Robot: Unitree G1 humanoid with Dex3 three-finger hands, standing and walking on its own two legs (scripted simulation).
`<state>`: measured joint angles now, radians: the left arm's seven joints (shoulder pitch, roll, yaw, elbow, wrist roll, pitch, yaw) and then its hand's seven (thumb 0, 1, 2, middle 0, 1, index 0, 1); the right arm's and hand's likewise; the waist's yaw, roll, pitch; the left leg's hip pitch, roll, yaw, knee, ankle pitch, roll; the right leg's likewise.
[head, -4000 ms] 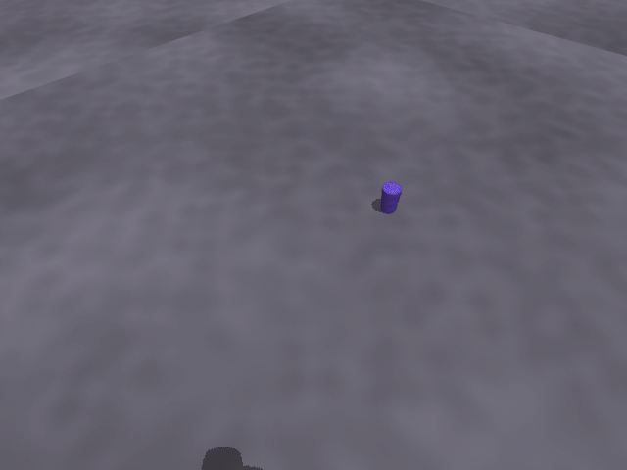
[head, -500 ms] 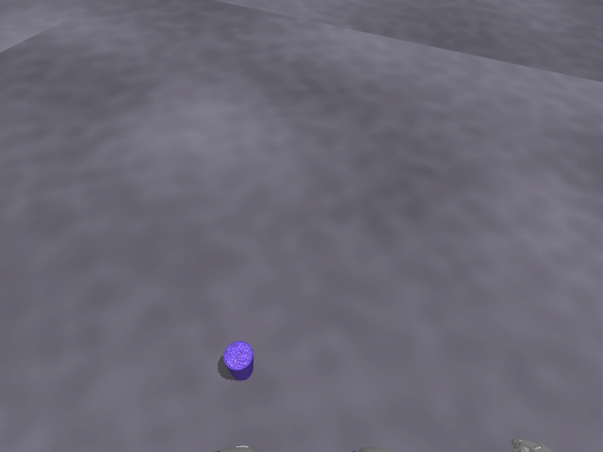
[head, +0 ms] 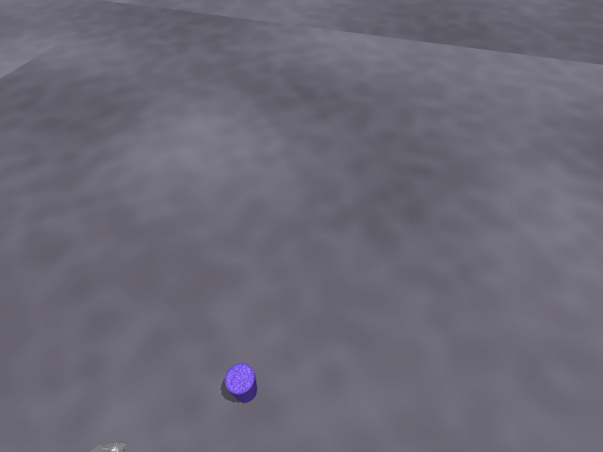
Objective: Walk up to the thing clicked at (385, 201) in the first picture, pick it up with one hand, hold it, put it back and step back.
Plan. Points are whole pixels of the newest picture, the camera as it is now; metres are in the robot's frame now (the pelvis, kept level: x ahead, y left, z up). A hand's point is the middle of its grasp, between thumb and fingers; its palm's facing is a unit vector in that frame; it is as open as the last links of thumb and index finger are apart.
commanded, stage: walk up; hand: left
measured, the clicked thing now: (243, 384) +0.41 +0.21 -0.70
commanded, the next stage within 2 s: stand in 0.94 s
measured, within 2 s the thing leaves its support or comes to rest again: neither
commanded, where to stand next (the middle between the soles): +0.06 +0.00 m, yaw +0 degrees
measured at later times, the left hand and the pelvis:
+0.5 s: hand out of the picture +0.09 +0.25 -0.14, palm faces +0.01 -0.94 -0.33, open 7.4 cm; pelvis +0.01 +0.00 +0.02, yaw +0 degrees
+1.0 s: hand out of the picture +0.10 +0.25 -0.14, palm faces +0.01 -0.94 -0.33, open 7.4 cm; pelvis +0.02 +0.00 +0.02, yaw +1 degrees
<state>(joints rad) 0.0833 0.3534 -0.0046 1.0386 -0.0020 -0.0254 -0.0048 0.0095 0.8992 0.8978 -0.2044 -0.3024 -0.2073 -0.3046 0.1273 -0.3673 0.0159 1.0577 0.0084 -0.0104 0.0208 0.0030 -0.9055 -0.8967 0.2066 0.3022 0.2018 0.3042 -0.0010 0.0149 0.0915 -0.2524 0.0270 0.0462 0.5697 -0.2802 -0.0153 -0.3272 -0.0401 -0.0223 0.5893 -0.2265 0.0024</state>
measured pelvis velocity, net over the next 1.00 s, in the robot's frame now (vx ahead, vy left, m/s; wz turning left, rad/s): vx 0.02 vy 0.00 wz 0.01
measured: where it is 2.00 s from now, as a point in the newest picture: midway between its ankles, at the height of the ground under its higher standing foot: outside the picture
